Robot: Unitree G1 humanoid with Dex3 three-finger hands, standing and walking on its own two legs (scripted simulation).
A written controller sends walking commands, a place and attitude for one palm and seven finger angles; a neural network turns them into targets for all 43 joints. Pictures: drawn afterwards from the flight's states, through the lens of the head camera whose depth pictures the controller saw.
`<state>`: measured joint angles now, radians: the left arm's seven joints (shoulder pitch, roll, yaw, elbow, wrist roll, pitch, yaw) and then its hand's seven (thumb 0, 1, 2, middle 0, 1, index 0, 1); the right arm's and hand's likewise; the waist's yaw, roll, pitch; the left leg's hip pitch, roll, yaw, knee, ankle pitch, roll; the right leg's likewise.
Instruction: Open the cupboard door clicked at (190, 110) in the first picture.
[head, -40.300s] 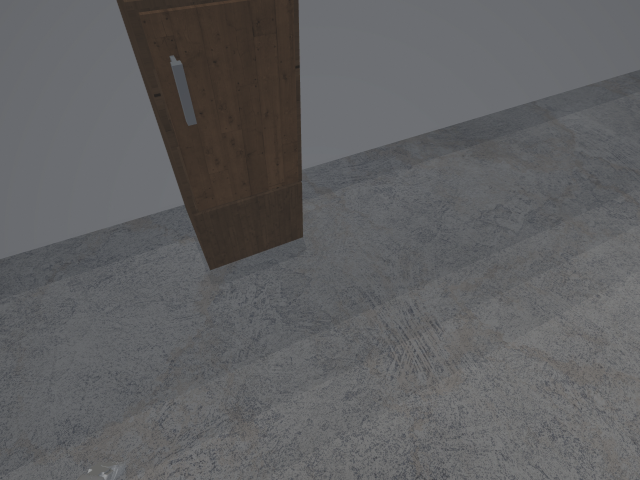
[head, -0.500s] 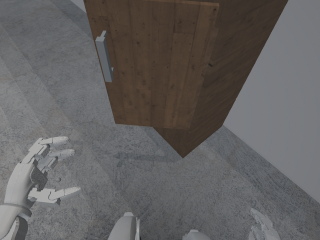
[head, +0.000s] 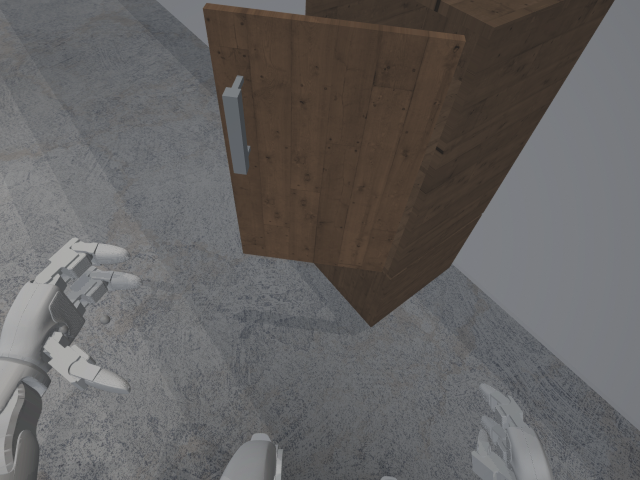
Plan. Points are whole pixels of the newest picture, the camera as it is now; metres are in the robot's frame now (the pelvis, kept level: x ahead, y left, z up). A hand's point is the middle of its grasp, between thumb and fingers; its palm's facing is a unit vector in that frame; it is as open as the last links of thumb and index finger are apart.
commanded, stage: raise the hand with hooked fingers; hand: left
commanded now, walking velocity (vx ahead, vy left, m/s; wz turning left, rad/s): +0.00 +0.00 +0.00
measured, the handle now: (240, 126) +0.63 +0.18 +0.05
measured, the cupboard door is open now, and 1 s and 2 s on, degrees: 45 45 45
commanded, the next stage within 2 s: move the hooked fingers beside the handle in 0.64 s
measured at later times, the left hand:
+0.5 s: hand (117, 300) +0.29 +0.25 +0.07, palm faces -0.05 -1.00 -0.04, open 14.0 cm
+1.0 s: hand (135, 271) +0.33 +0.25 +0.07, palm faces -0.05 -1.00 -0.01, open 14.0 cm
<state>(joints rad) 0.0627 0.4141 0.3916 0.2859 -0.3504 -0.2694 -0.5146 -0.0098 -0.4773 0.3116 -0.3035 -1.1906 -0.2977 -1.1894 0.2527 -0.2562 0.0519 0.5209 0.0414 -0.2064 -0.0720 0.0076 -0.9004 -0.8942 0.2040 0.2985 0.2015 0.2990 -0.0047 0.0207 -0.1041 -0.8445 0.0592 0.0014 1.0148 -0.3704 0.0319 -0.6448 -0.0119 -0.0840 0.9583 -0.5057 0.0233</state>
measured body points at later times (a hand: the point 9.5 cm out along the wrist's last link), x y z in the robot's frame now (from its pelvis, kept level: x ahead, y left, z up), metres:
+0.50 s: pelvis +0.00 -0.01 +0.00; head +0.05 +0.00 +0.45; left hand +0.28 +0.31 +0.08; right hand +0.14 -0.27 -0.07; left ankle +0.07 +0.10 -0.67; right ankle -0.02 -0.14 -0.67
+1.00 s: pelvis -0.01 -0.02 +0.00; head +0.05 -0.01 +0.44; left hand +0.32 +0.30 +0.07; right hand +0.14 -0.28 -0.08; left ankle +0.07 +0.10 -0.67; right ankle -0.02 -0.14 -0.67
